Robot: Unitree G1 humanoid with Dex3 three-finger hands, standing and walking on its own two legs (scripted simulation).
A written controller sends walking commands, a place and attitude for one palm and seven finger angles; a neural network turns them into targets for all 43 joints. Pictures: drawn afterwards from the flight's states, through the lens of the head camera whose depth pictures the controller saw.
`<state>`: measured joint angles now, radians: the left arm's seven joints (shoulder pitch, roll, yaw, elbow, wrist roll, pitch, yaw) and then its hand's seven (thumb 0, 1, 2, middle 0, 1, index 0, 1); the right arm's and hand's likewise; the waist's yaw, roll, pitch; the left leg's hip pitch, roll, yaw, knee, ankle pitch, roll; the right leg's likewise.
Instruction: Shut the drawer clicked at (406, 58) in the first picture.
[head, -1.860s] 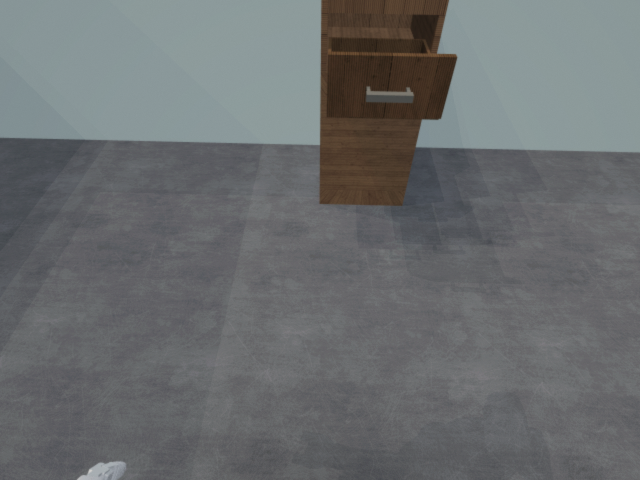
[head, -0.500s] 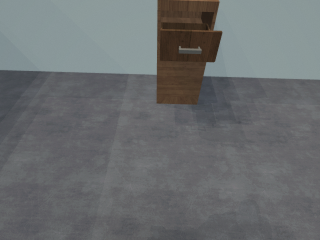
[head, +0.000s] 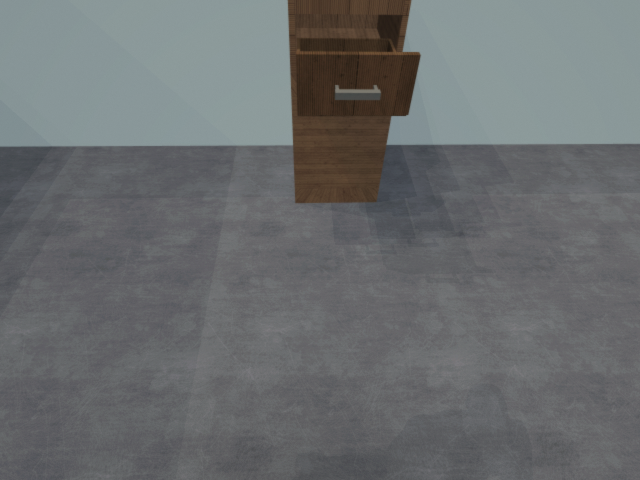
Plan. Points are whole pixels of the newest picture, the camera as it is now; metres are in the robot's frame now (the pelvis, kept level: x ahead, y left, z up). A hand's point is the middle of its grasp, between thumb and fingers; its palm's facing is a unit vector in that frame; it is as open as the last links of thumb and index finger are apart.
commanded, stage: walk to a spot facing it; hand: left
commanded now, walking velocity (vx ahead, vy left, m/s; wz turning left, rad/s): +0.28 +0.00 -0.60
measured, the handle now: (356, 91) +1.10 -0.02 -0.05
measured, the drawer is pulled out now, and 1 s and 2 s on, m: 0.30 0.30 0.30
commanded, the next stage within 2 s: turn to face it in 1.56 s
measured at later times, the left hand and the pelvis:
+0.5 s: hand out of the picture +0.08 +0.15 -0.16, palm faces -0.15 -0.97 -0.18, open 7.4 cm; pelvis +0.10 -0.03 +0.01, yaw -15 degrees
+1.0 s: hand (295, 277) +0.51 +0.09 -0.15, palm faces -0.53 -0.83 -0.20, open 7.4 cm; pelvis +0.30 -0.02 +0.00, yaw -33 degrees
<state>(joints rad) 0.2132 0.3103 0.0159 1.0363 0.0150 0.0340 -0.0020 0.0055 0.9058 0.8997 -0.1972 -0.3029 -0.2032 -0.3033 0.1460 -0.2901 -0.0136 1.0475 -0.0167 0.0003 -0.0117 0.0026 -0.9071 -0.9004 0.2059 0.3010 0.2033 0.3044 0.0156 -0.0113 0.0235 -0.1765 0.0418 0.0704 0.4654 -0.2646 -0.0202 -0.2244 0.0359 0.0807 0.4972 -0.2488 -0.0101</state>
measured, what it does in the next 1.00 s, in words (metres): walks ahead, turning right: left foot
